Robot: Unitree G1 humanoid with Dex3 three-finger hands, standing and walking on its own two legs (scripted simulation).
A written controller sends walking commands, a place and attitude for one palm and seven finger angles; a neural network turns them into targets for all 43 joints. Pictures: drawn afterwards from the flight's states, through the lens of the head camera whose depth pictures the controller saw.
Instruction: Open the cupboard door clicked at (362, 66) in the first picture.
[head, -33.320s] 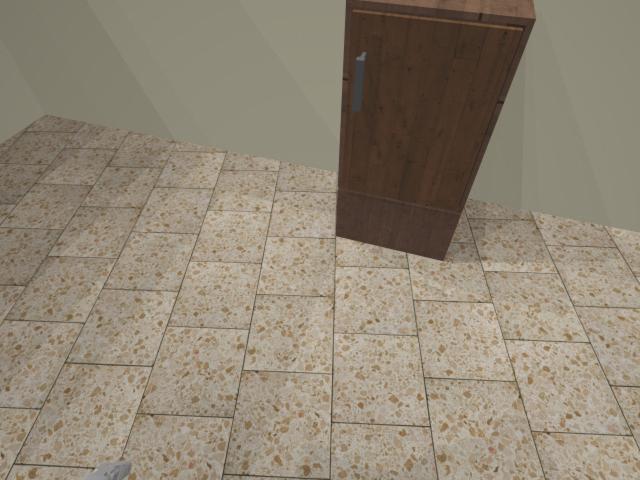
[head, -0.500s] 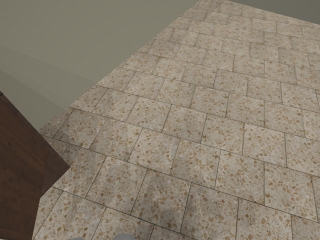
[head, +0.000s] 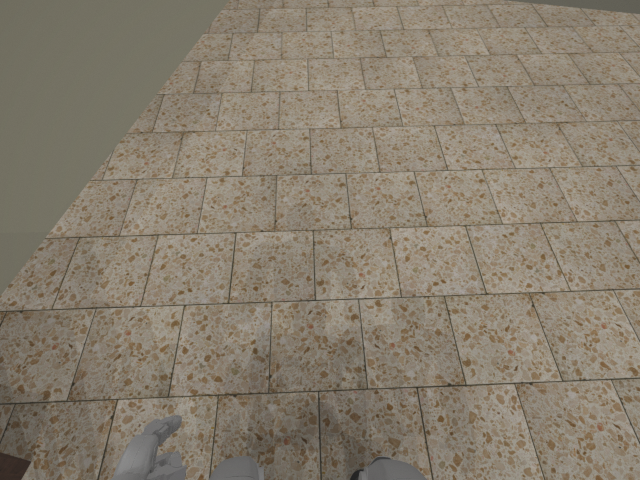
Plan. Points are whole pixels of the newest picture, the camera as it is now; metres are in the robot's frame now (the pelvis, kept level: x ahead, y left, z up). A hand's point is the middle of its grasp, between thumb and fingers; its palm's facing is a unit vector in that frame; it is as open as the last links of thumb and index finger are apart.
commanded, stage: walk to a spot facing it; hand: left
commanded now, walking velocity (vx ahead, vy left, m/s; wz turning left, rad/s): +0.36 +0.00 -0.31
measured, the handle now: out of the picture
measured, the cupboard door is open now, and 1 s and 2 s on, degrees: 42 42 42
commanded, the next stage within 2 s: turn to face it in 0.80 s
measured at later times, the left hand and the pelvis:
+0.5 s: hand (238, 319) +0.36 +0.15 -0.14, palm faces -0.20 -0.96 -0.19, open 7.4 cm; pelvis +0.23 -0.02 +0.02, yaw -12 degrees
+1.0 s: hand (285, 235) +0.55 +0.08 -0.16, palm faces -0.20 -0.96 -0.19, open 7.4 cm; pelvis +0.46 -0.10 +0.01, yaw -13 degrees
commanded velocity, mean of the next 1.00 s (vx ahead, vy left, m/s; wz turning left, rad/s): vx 0.30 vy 0.00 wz -0.08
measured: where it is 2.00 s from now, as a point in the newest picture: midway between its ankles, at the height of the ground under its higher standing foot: (384, 326)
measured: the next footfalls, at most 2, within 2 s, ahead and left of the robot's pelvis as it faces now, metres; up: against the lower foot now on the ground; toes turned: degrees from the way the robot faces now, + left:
left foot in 0.22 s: +0.23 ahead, +0.13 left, +0.00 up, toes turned +0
right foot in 0.54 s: +0.34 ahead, -0.18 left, +0.00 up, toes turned -18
